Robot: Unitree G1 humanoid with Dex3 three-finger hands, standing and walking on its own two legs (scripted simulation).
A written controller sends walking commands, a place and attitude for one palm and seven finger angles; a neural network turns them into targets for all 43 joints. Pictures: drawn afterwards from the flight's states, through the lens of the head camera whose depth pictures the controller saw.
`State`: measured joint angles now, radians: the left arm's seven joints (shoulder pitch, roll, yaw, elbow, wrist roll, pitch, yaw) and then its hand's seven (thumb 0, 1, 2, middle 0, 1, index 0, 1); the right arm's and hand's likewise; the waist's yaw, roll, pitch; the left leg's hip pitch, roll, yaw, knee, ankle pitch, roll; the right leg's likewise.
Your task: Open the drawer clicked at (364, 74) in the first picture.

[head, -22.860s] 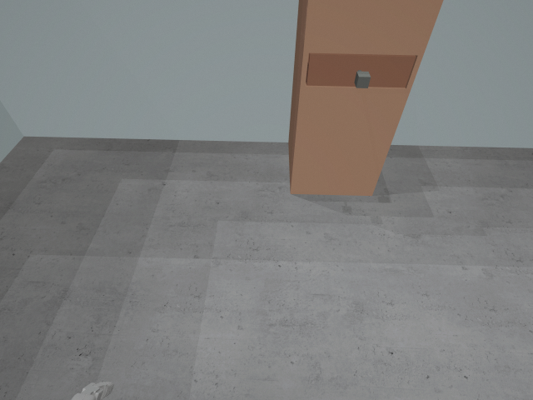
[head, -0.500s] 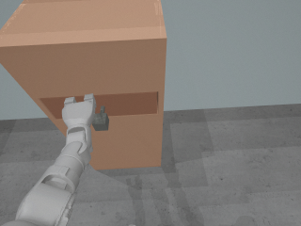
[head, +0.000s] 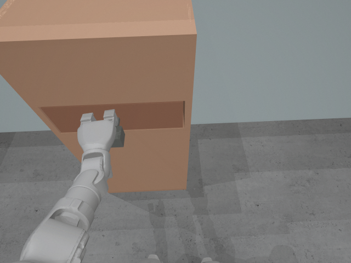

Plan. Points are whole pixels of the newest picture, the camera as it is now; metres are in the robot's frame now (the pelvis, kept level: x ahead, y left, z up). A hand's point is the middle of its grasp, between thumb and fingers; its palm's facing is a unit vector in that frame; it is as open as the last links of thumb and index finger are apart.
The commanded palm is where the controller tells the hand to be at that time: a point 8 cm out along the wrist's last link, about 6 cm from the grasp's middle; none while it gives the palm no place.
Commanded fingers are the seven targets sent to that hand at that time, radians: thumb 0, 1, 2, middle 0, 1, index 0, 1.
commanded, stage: lower the fingers behind the handle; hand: left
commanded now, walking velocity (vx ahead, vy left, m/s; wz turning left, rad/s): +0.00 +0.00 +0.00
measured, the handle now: (115, 130) +0.47 +0.18 -0.04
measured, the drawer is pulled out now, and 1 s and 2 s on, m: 0.00 0.00 0.02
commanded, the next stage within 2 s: close the thumb around the handle in 0.80 s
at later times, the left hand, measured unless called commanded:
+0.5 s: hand (112, 148) +0.42 +0.19 -0.05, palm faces -0.01 -0.02 -1.00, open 14.1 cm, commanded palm +0.39 +0.19 +0.01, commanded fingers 0.00 -0.50 0.30 -0.30 -1.20 -0.30 -1.20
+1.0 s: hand (111, 149) +0.41 +0.19 -0.05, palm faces +0.00 -0.03 -1.00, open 13.8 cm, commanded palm +0.39 +0.18 +0.01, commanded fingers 0.00 -0.16 0.44 -0.32 -1.24 -0.32 -1.24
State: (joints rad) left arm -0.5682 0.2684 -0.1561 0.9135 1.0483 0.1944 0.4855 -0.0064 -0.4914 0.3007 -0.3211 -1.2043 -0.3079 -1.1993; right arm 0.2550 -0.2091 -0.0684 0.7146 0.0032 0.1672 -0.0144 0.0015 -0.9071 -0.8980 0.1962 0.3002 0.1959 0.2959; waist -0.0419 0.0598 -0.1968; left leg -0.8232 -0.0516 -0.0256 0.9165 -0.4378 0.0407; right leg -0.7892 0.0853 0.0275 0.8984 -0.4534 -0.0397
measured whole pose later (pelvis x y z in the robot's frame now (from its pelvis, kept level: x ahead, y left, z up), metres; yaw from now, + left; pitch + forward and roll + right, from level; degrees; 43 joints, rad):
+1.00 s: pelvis -0.01 +0.01 -0.02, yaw -1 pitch +23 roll -2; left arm -0.60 0.26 -0.13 1.00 1.12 0.08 0.57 -0.01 -0.46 0.31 -0.32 -1.21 -0.30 -1.20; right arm 0.27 -0.22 -0.07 0.71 -0.02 0.14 0.00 0.00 -0.91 -0.90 0.20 0.30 0.20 0.30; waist -0.07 0.05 -0.23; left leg -0.95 -0.05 -0.02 1.03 -0.47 0.05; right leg -0.91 0.09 0.02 0.99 -0.48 -0.03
